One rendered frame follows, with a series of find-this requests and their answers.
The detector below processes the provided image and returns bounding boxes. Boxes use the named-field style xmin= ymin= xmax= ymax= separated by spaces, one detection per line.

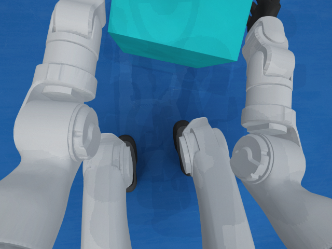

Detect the right robot upper arm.
xmin=230 ymin=133 xmax=332 ymax=249

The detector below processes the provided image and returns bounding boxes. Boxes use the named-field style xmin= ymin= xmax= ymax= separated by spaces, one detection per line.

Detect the robot right forearm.
xmin=241 ymin=16 xmax=303 ymax=152

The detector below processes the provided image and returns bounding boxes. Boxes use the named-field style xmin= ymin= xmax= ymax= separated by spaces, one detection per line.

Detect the robot right hand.
xmin=246 ymin=0 xmax=281 ymax=33

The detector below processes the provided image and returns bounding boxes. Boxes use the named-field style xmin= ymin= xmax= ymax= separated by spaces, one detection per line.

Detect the left robot upper arm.
xmin=0 ymin=100 xmax=101 ymax=249

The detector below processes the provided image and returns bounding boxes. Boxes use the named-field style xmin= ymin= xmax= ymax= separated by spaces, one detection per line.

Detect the carton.
xmin=108 ymin=0 xmax=253 ymax=68

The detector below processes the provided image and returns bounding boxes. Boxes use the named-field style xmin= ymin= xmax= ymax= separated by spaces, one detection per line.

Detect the left robot foot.
xmin=118 ymin=135 xmax=137 ymax=192

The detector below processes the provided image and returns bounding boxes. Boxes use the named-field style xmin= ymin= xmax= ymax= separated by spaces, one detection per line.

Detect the robot left forearm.
xmin=13 ymin=0 xmax=106 ymax=148

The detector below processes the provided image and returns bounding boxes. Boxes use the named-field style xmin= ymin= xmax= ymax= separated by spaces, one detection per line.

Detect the left robot thigh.
xmin=81 ymin=141 xmax=133 ymax=249

